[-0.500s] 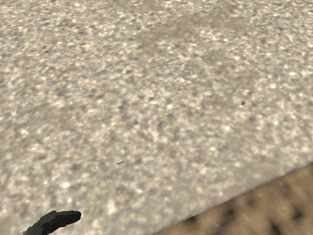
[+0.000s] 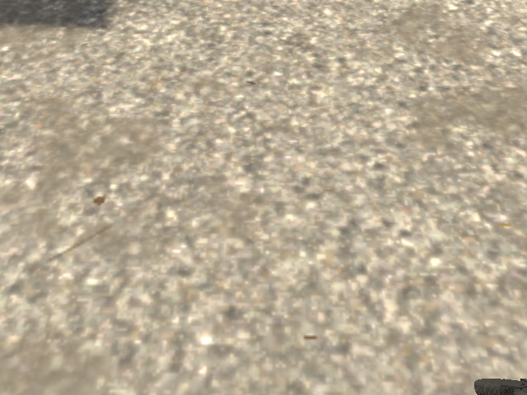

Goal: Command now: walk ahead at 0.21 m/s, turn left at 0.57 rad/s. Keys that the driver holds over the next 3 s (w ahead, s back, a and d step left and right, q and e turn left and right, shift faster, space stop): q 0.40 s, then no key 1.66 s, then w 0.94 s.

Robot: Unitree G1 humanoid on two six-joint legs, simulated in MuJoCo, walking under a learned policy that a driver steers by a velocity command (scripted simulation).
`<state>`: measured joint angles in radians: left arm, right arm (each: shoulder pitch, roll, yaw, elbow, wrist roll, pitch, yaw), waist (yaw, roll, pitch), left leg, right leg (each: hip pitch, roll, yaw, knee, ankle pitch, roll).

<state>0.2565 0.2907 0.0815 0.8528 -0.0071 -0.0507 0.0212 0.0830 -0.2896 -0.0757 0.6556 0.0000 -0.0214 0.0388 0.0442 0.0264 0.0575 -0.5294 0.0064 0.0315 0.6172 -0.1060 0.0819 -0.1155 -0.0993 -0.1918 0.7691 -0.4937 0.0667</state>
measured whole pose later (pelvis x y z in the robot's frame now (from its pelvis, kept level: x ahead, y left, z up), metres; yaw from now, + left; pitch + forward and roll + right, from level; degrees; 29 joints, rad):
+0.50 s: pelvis +0.10 -0.02 +0.02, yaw +17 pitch +3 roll -1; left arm 0.13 0.28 0.06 0.75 0.01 -0.03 0.02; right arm 0.17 -0.31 -0.08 0.61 0.01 0.05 -0.03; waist -0.01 0.03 0.00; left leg -0.39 -0.15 -0.22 0.59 -0.24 0.04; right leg -0.34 0.03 0.08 0.52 -0.23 0.02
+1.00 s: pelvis +0.10 +0.00 +0.02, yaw +20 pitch -1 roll +0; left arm 0.19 0.25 0.03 0.82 0.02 -0.01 0.01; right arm 0.20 -0.21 -0.03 0.71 -0.02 0.02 -0.01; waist 0.03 -0.02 0.02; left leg -0.20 -0.02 -0.06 0.53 -0.31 0.01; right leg -0.24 -0.04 0.04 0.50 -0.24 0.06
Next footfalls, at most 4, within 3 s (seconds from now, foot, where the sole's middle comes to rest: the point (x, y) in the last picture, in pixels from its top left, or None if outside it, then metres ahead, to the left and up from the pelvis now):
0.48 right None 0.21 -0.13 -0.75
0.80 left None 0.08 0.11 -0.75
2.76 left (182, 371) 0.47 0.24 -0.75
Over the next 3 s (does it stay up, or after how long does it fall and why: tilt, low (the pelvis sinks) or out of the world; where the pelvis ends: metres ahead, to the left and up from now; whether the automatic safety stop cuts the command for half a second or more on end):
stays up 0.46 0.15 0.03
